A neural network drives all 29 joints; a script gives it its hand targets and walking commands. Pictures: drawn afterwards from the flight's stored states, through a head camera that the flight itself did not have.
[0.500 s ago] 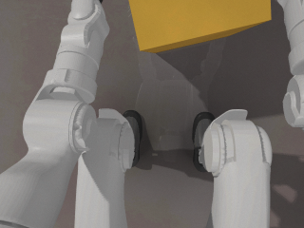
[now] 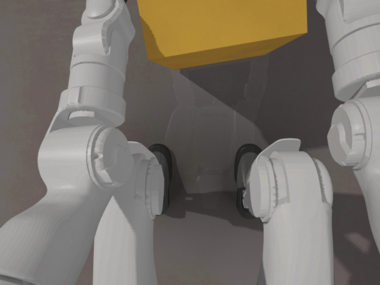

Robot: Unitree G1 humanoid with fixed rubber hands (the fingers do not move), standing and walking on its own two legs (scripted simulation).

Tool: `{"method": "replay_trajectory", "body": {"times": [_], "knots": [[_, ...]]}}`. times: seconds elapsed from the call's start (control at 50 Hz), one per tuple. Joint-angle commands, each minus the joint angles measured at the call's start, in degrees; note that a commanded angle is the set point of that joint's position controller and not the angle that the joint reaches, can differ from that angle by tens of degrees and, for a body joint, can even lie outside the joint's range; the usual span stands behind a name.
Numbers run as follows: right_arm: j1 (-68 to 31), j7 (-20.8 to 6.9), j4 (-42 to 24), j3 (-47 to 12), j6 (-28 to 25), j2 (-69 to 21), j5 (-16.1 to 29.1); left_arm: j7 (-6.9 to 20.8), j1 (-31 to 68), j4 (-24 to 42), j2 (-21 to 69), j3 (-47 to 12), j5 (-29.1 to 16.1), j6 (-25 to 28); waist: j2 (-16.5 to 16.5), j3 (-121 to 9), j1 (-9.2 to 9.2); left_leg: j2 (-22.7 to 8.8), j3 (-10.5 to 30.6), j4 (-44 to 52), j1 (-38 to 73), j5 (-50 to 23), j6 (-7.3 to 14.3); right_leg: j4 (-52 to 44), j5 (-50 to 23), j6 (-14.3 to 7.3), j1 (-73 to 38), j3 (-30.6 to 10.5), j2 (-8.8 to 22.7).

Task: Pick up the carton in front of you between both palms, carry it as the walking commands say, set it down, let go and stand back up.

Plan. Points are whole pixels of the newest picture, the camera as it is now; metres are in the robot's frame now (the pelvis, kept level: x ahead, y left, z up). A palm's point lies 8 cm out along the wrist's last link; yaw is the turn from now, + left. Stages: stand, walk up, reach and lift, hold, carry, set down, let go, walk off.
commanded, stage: reach and lift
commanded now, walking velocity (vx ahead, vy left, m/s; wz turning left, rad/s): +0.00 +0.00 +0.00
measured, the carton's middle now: out of the picture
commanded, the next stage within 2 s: none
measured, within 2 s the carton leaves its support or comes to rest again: neither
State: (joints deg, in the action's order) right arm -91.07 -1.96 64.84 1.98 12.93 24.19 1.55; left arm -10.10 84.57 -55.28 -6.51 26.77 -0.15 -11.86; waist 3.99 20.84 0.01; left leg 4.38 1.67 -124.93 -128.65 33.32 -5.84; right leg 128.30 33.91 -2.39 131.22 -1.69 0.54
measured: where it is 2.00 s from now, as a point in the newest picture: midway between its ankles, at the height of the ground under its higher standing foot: (201, 191)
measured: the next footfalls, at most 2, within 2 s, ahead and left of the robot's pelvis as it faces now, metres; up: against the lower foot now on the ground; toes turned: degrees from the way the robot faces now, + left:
none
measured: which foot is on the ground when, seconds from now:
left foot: down 0.00-1.00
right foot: down 0.00-1.00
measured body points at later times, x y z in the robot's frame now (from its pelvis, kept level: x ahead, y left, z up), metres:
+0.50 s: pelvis -0.01 +0.02 +0.09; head +0.26 -0.04 +0.44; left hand +0.51 +0.10 +0.02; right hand +0.51 -0.20 +0.02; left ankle +0.12 +0.15 -0.33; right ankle +0.10 -0.11 -0.33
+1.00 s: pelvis +0.03 +0.02 +0.21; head +0.22 -0.03 +0.62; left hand +0.49 +0.11 +0.17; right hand +0.47 -0.19 +0.16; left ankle +0.12 +0.15 -0.33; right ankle +0.10 -0.11 -0.33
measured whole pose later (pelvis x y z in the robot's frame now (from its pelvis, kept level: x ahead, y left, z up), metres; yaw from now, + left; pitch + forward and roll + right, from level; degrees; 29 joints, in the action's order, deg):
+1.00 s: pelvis +0.03 +0.02 +0.21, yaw -6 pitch +38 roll +2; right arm -49.4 -1.1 38.2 21.3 24.6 0.4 -14.7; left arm -6.0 45.7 -32.0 8.3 29.7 12.0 -21.4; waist 2.2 -13.5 0.7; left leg 3.6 3.4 -85.4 -94.6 28.5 -2.8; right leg 85.9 27.2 1.3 96.3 -3.7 -2.2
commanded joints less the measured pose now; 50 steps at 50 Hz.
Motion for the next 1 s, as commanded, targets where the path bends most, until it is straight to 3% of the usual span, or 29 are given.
{"method": "replay_trajectory", "body": {"times": [0.0, 0.08, 0.12, 0.2, 0.3, 0.34, 0.38, 0.48, 0.6, 0.78, 0.98], "knots": [[-25.0, -14.1, -17.8, -13.4, -1.5, -59.5, 7.6, 15.0, 28.2, 10.1, 55.4, -22.7, -7.5, 0.5, -9.0, -78.8, -0.21, 4.7, -9.4, 5.6, 27.1, -23.6, 4.0, -11.4, -34.4, 1.5, -47.7, 1.1, -4.8], [-26.4, -11.7, -29.6, -17.6, 0.4, -64.6, 9.0, 14.9, 30.0, 18.0, 59.4, -28.6, -10.2, -1.4, -14.0, -99.6, -0.72, 5.6, -10.1, 7.9, 23.8, -26.3, 3.3, -12.2, -46.3, 2.5, -68.3, 1.2, -5.1], [-24.7, -10.8, -32.1, -17.8, 1.9, -66.7, 8.0, 15.2, 31.2, 21.6, 60.3, -30.8, -9.7, -2.8, -15.0, -105.0, -1.38, 5.8, -10.1, 9.7, 23.0, -25.3, 3.2, -13.5, -46.9, 3.3, -72.3, 1.9, -5.7], [-17.6, -9.7, -28.6, -14.7, 4.8, -71.4, 4.3, 15.4, 29.8, 24.5, 62.0, -32.5, -7.0, -4.7, -12.4, -99.1, -1.6, 6.5, -9.9, 14.4, 25.5, -19.8, 3.1, -19.1, -34.6, 4.2, -62.1, 4.2, -7.2], [-12.7, -12.4, -17.0, -5.7, 7.2, -73.3, -2.3, 16.0, 23.9, 14.8, 62.0, -22.3, 2.4, -7.4, -9.7, -78.2, 1.59, 6.0, -8.6, 21.6, 27.8, -7.7, 4.5, -27.0, -12.1, 3.3, -41.0, 5.3, -7.7], [-12.6, -13.3, -14.5, -2.1, 7.5, -72.6, -4.8, 15.9, 22.8, 12.8, 61.3, -18.6, 5.4, -7.9, -9.3, -75.3, 2.44, 5.9, -8.2, 24.2, 29.2, -5.9, 4.8, -29.3, -7.9, 2.8, -38.1, 5.5, -8.1], [-12.6, -13.9, -13.4, 0.7, 7.6, -72.2, -6.7, 16.0, 22.6, 12.3, 61.6, -16.9, 6.9, -8.2, -8.7, -75.6, 2.18, 5.9, -7.9, 26.3, 31.2, -5.6, 4.7, -31.2, -6.7, 2.5, -37.9, 5.6, -8.3], [-12.0, -14.5, -13.6, 3.6, 8.0, -72.9, -9.4, 17.2, 22.4, 13.1, 65.1, -18.3, 7.1, -9.2, -6.4, -80.6, -0.41, 6.3, -7.7, 30.6, 36.0, -6.2, 3.9, -35.1, -7.8, 2.0, -41.9, 6.2, -8.6], [-10.0, -14.9, -19.4, -0.6, 9.1, -76.9, -7.9, 18.8, 20.1, 16.8, 70.5, -25.4, 4.0, -10.6, -4.2, -90.8, -2.43, 6.7, -7.8, 34.5, 43.5, -10.9, 3.1, -38.4, -14.2, 2.1, -51.3, 6.7, -8.7], [-2.1, -14.6, -26.7, -9.5, 10.5, -83.7, -3.7, 20.2, 9.0, 19.8, 73.4, -32.7, 1.1, -11.5, -6.4, -92.8, -0.91, 6.8, -6.6, 40.7, 50.4, -16.2, 3.1, -44.3, -20.9, 3.5, -63.2, 5.6, -9.2], [9.2, -12.6, -26.3, -9.6, 9.1, -87.1, -5.9, 21.1, -3.5, 16.5, 74.5, -32.3, 2.8, -10.2, -6.9, -80.7, -0.4, 6.5, -4.4, 50.8, 56.6, -15.3, 3.7, -54.9, -20.6, 3.4, -72.5, 2.9, -9.3]]}}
